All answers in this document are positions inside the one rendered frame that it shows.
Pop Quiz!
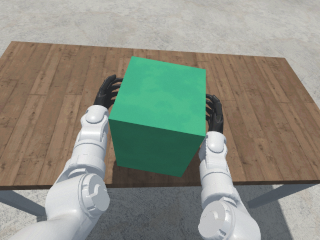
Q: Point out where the table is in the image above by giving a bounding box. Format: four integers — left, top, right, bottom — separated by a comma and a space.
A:
0, 41, 320, 216

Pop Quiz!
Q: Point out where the robot right forearm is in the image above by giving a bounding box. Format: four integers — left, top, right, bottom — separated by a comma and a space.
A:
198, 131, 251, 217

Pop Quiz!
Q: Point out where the right robot hand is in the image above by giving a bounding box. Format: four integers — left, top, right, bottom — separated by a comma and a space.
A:
205, 94, 224, 134

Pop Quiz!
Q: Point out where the left robot hand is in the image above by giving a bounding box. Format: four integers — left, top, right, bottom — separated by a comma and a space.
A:
93, 74, 124, 110

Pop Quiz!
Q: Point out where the robot right upper arm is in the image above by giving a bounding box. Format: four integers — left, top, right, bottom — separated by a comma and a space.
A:
198, 200, 261, 240

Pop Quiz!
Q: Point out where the robot left forearm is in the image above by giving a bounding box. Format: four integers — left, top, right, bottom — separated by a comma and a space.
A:
45, 105, 109, 214

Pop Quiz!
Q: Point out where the carton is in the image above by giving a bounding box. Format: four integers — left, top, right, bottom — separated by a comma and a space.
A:
108, 56, 206, 177

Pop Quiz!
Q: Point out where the robot left upper arm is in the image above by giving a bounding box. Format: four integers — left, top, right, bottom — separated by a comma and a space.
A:
8, 173, 110, 240

